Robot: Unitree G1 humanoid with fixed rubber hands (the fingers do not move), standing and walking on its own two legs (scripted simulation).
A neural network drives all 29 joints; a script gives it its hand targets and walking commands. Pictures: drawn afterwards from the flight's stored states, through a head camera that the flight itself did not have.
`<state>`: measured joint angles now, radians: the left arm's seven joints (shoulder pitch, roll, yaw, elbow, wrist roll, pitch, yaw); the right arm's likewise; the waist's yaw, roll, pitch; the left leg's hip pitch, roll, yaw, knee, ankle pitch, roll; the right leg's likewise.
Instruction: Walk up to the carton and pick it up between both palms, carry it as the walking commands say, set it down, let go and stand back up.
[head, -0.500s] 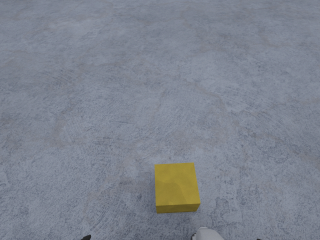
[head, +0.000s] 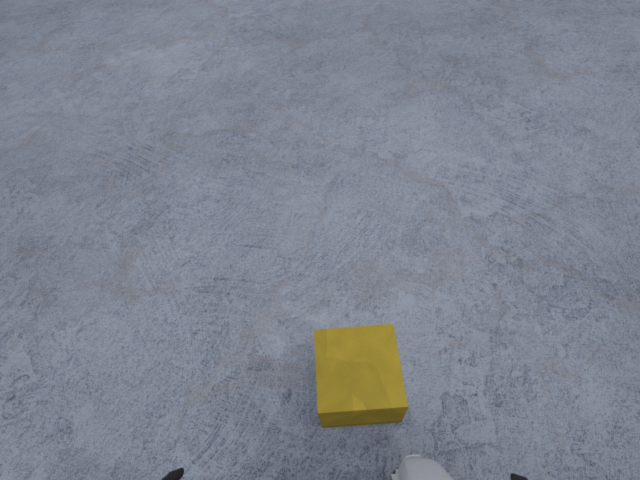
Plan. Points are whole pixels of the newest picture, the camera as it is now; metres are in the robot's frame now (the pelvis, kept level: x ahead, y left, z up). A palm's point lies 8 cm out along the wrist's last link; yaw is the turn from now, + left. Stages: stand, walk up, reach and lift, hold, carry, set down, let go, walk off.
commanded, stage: stand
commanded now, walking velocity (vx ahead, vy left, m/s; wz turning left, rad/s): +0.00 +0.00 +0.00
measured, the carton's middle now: (357, 376) +0.45 -0.03 -0.67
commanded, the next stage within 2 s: reach and lift in 0.30 s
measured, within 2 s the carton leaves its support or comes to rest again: neither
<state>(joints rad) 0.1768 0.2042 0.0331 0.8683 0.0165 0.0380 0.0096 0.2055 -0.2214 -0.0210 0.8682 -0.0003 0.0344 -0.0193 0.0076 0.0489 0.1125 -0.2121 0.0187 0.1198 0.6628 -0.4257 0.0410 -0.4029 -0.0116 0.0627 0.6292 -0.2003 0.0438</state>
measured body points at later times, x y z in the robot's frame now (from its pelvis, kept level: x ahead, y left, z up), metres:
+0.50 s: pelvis +0.00 +0.00 +0.00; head +0.06 -0.02 +0.44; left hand +0.13 +0.25 -0.11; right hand +0.17 -0.23 -0.12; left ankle -0.04 +0.09 -0.72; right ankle +0.08 -0.14 -0.72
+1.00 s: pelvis -0.01 -0.04 -0.04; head +0.19 -0.03 +0.36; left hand +0.24 +0.24 -0.16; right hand +0.25 -0.23 -0.18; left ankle -0.04 +0.10 -0.72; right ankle +0.08 -0.14 -0.72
